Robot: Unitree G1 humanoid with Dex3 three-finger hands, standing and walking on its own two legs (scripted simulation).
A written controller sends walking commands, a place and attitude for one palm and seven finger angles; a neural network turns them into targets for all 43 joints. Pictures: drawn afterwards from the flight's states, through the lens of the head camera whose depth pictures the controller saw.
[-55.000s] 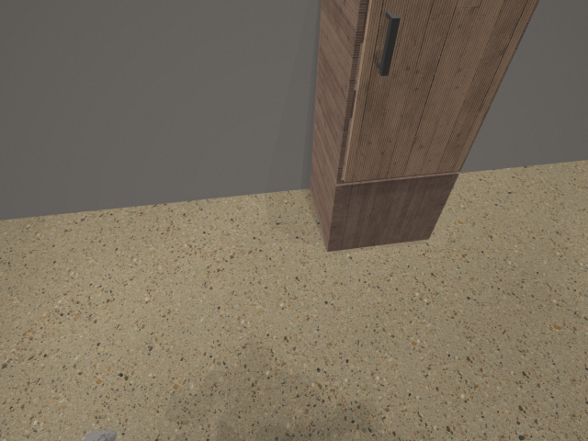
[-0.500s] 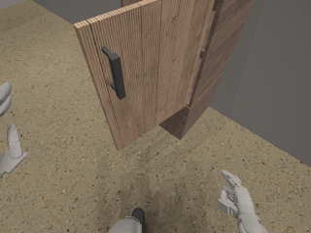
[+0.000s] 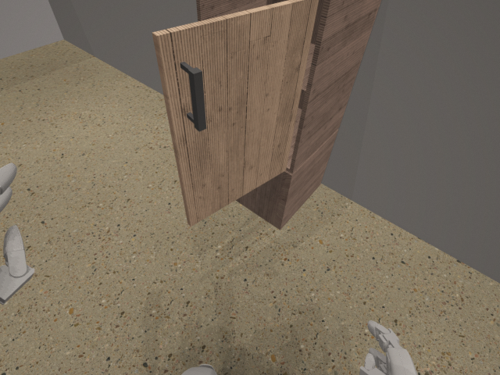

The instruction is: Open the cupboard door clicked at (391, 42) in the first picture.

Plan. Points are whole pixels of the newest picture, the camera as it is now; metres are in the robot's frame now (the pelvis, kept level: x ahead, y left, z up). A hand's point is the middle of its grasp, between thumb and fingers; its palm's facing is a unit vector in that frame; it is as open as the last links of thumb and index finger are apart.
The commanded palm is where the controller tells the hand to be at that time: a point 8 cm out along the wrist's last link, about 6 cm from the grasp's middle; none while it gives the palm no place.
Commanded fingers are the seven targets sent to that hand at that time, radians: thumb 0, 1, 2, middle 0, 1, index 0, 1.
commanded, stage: stop stepping back and stand still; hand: left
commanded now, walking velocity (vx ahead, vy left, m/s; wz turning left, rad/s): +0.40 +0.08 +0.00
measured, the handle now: (193, 97) +0.61 +0.16 +0.12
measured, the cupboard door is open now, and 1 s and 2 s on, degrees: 78 78 78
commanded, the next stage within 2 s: let the arm hang, fingers relaxed in 0.46 s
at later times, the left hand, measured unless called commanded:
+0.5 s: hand out of the picture +0.13 +0.27 +0.17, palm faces +0.47 -0.74 -0.48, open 7.4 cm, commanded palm +0.08 +0.31 +0.18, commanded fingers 0.00 0.90 0.90 -0.20 -0.30 -0.20 -0.30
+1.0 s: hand out of the picture -0.06 +0.19 -0.17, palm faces +0.17 -0.96 -0.22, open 7.0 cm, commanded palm none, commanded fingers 0.00 0.90 0.90 -0.20 -0.30 -0.20 -0.30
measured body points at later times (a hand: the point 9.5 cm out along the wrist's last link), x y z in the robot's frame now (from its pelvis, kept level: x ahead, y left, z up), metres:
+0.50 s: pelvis -0.05 +0.00 -0.01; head -0.06 +0.00 +0.44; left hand +0.10 +0.31 +0.19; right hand +0.10 -0.23 -0.11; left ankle -0.05 +0.13 -0.69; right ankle -0.01 -0.07 -0.74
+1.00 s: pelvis -0.04 +0.01 +0.00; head -0.01 +0.01 +0.45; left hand -0.07 +0.24 -0.15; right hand +0.00 -0.21 -0.16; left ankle -0.04 +0.13 -0.74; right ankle -0.01 -0.07 -0.74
